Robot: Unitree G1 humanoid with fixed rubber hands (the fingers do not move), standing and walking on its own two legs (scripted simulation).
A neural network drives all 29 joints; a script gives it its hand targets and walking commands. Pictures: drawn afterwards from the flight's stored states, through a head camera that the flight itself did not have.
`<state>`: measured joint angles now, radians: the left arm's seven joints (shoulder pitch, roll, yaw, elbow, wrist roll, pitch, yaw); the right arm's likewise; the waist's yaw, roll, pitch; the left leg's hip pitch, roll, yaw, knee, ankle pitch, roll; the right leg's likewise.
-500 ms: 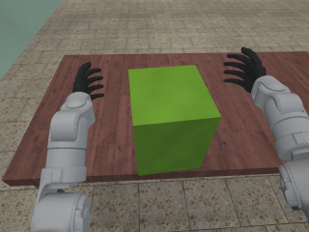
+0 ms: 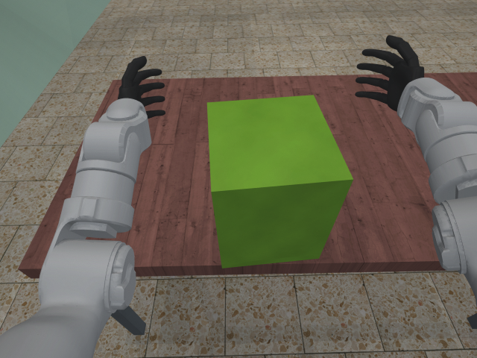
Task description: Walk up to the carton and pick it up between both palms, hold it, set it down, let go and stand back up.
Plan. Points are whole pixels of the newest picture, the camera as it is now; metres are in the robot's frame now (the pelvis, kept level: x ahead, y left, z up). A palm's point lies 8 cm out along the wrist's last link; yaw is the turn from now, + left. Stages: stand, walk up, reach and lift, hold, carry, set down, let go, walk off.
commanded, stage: reach and lift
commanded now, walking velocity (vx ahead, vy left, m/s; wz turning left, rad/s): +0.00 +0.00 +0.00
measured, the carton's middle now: (266, 184) +0.44 -0.01 +0.04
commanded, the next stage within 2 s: none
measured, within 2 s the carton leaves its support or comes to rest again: neither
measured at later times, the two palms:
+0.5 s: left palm (163, 157) +0.43 +0.17 +0.12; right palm (372, 143) +0.46 -0.19 +0.13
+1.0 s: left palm (178, 164) +0.43 +0.15 +0.10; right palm (347, 150) +0.47 -0.15 +0.10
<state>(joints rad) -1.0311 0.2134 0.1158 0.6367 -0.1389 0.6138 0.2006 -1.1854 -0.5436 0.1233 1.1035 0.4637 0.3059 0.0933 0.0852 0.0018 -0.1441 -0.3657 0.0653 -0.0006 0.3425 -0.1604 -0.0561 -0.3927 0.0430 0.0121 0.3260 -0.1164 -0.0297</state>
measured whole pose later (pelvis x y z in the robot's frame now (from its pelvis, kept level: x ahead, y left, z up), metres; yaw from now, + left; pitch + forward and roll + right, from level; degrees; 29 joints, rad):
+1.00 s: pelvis +0.00 +0.00 +0.00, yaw +0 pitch +16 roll +0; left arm -0.92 -0.02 0.21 0.98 0.04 0.03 0.22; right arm -1.03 -0.29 -0.01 1.27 0.23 -0.08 -0.01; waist 0.10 0.00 -0.18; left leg -0.50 0.07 0.00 0.38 -0.16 -0.06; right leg -0.53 0.05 0.01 0.35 -0.11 -0.03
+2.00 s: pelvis +0.01 +0.01 +0.00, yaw -1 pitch +5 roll +0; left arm -0.72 -0.21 0.51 0.62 0.42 0.16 0.10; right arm -0.82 -0.03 -0.53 0.98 -0.30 -0.10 0.09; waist 0.03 -0.03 -0.04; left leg -0.21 0.06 0.04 0.30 -0.17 -0.04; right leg -0.26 0.02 0.00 0.31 -0.14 -0.02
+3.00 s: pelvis +0.00 +0.01 +0.00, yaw +0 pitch +5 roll +0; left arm -0.72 -0.17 0.45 0.64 0.38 0.17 0.12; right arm -0.82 -0.03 -0.48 1.03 -0.28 -0.17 0.04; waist 0.01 -0.04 -0.04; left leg -0.23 0.06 0.04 0.30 -0.15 -0.04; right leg -0.27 0.01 -0.04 0.29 -0.12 -0.03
